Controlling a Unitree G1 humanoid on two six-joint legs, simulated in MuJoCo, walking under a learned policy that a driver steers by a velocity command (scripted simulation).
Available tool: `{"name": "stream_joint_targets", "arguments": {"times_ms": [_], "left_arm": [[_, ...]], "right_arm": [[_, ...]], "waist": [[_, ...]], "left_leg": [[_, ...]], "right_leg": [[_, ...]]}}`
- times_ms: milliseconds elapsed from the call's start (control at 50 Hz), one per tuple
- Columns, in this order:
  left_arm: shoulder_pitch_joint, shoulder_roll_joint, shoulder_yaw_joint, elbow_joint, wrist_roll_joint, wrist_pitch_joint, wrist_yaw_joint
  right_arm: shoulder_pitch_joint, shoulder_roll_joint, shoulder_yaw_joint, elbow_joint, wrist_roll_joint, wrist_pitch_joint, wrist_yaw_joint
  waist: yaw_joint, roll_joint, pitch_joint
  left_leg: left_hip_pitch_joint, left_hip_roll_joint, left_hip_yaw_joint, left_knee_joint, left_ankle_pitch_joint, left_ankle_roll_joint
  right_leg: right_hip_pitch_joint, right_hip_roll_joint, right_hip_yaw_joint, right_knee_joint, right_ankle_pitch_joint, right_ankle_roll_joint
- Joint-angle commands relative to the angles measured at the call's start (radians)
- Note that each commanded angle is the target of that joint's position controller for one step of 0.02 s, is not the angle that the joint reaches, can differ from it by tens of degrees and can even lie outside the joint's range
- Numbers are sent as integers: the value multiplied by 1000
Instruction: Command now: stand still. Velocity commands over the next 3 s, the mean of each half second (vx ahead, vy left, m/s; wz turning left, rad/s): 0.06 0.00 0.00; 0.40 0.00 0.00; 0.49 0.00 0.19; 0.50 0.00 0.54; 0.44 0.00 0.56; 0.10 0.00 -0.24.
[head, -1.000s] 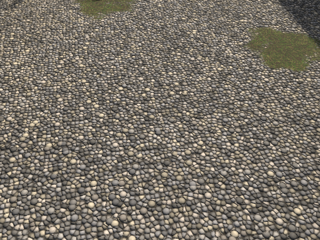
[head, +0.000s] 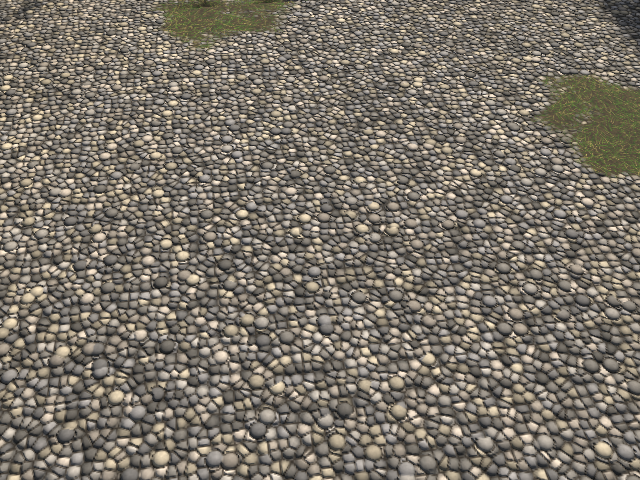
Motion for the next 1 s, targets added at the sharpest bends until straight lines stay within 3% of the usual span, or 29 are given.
{"name": "stream_joint_targets", "arguments": {"times_ms": [20,320,360,380,420,440,460,480,520,580,620,640,660,680,700,720,740,760,800,880,1000], "left_arm": [[48,85,16,-15,-1,-3,6],[67,70,12,38,-1,-12,9],[99,85,20,53,-9,-8,14],[113,123,33,50,-19,-5,18],[180,192,55,48,-29,-18,21],[186,203,60,42,-23,-36,22],[179,186,55,36,-13,-55,22],[158,161,48,30,-12,-72,19],[125,142,43,16,-27,-82,12],[113,177,52,18,-30,-67,4],[107,189,54,17,-40,-63,0],[103,175,47,15,-35,-65,-2],[74,124,30,6,-24,-72,-7],[55,38,9,-43,-14,-88,-5],[46,60,17,-69,-41,-109,-6],[18,100,24,-84,-62,-119,-11],[-4,117,25,-85,-54,-123,-13],[8,114,30,-71,-39,-123,-8],[21,125,41,-57,-27,-108,-10],[-92,92,39,-91,-13,-91,-17],[-328,62,16,-167,-25,-96,-44]], "right_arm": [[17,-110,-21,-22,1,-6,-4],[15,-95,-18,33,0,10,-14],[29,-85,-17,46,5,15,-18],[18,-86,-19,38,12,14,-20],[-56,-79,-16,-10,23,-9,-15],[-109,-85,-16,-41,36,-27,-9],[-128,-96,-21,-56,44,-42,-4],[-109,-104,-27,-54,45,-55,2],[-94,-108,-31,-47,37,-74,16],[-61,-61,-21,-26,28,-78,35],[57,-73,-30,22,27,-70,40],[146,-92,-41,53,27,-63,34],[258,-134,-56,73,28,-65,29],[379,-268,-76,82,13,-75,29],[379,-237,-52,87,-9,-96,46],[270,-201,-34,64,-1,-111,53],[185,-155,-18,36,3,-118,60],[113,-148,-9,15,-2,-117,64],[110,-116,4,18,-8,-110,57],[221,-137,6,51,-6,-105,27],[276,-143,7,60,3,-93,8]], "waist": [[2,-3,-34],[-3,-2,12],[5,-30,8],[18,-71,30],[60,-184,117],[75,-193,171],[70,-170,191],[49,-138,177],[35,-103,118],[11,-127,56],[-44,-98,25],[-83,-70,2],[-142,29,-26],[-153,344,-81],[-122,306,-105],[-78,194,1],[-58,115,41],[-24,64,43],[0,99,28],[-19,63,20],[-67,64,71]], "left_leg": [[45,29,-20,-58,303,25],[52,13,-6,-92,208,13],[22,-33,45,-44,-19,16],[-43,-66,85,33,-172,23],[-240,-46,102,271,-235,39],[-346,3,43,397,-246,53],[-458,42,-1,493,-269,65],[-529,76,-31,523,-244,77],[-489,98,-15,375,-173,83],[-155,21,103,170,-75,58],[80,-42,164,88,27,43],[179,-64,174,71,7,47],[293,15,45,-2,-42,85],[397,301,-476,-236,-196,225],[378,398,-808,-375,-382,326],[313,403,-728,-363,-426,305],[243,346,-569,-347,-347,261],[177,300,-444,-346,-209,224],[116,225,-258,-366,22,179],[177,196,-121,-375,372,189],[179,174,-33,-424,322,181]], "right_leg": [[-4,-50,41,-68,276,0],[-26,-55,44,-102,195,4],[-28,-51,56,-131,-80,-21],[-42,-82,113,-163,-305,-60],[-56,-293,411,-320,-611,-190],[-65,-376,540,-378,-591,-248],[-14,-415,585,-386,-505,-269],[53,-409,561,-361,-411,-255],[98,-339,406,-329,-239,-191],[-87,-233,201,-278,-130,-149],[-229,-200,150,-192,-166,-135],[-280,-177,133,-108,-156,-119],[-361,-123,56,148,-46,-73],[-576,-4,-59,575,-172,-4],[-671,12,99,778,-260,-19],[-769,-56,122,845,-174,-49],[-755,-102,109,823,-59,-69],[-695,-134,105,749,36,-72],[-575,-158,90,625,129,-62],[-604,-134,48,449,247,-25],[-534,-93,5,139,427,-2]]}}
